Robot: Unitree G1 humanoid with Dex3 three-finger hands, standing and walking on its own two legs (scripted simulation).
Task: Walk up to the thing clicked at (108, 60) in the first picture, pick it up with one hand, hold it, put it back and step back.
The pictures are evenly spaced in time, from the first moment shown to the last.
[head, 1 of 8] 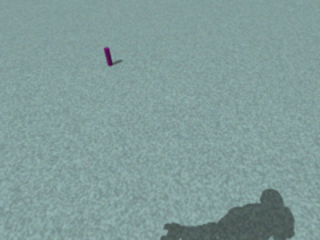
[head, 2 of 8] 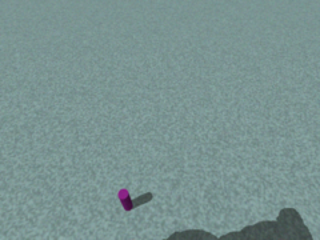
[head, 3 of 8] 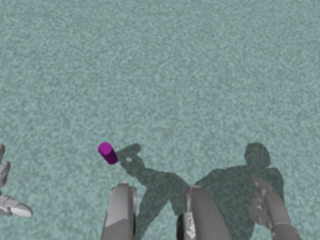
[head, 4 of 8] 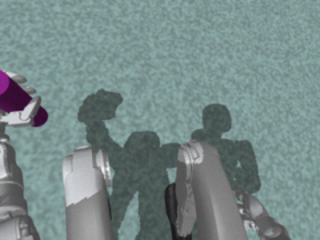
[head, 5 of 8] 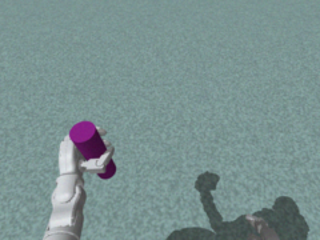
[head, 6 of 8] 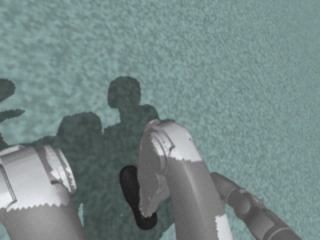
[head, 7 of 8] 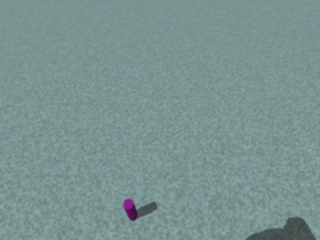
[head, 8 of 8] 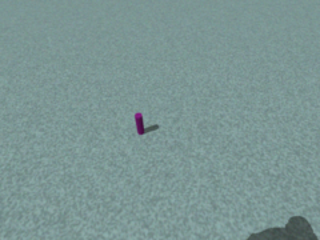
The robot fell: no
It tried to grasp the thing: yes
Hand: left
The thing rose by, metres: 0.68
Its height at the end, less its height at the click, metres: +0.00
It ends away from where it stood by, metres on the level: 0.00
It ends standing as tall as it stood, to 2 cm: yes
